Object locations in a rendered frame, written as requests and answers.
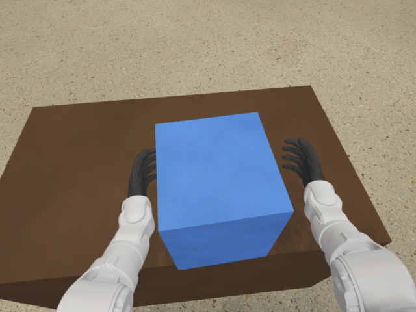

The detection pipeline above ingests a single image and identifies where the pedestal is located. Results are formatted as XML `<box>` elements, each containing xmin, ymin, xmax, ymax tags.
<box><xmin>0</xmin><ymin>85</ymin><xmax>392</xmax><ymax>310</ymax></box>

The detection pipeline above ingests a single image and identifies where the left robot upper arm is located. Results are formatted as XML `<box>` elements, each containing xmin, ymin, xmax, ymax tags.
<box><xmin>58</xmin><ymin>279</ymin><xmax>133</xmax><ymax>312</ymax></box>

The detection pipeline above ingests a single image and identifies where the right robot upper arm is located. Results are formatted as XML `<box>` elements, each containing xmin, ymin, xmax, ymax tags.
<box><xmin>330</xmin><ymin>248</ymin><xmax>416</xmax><ymax>312</ymax></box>

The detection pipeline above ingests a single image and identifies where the robot left forearm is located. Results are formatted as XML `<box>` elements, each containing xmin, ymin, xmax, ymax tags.
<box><xmin>56</xmin><ymin>196</ymin><xmax>155</xmax><ymax>312</ymax></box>

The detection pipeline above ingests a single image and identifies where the carton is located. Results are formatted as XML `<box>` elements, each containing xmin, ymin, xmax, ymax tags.
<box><xmin>155</xmin><ymin>112</ymin><xmax>294</xmax><ymax>270</ymax></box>

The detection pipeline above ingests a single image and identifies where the robot right forearm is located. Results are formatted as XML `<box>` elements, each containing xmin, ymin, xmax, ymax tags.
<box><xmin>304</xmin><ymin>180</ymin><xmax>416</xmax><ymax>297</ymax></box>

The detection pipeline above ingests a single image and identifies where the left robot hand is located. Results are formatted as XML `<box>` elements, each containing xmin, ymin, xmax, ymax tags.
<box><xmin>127</xmin><ymin>148</ymin><xmax>157</xmax><ymax>198</ymax></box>

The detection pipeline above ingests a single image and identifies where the right robot hand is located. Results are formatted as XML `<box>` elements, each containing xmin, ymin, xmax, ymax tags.
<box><xmin>282</xmin><ymin>138</ymin><xmax>325</xmax><ymax>188</ymax></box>

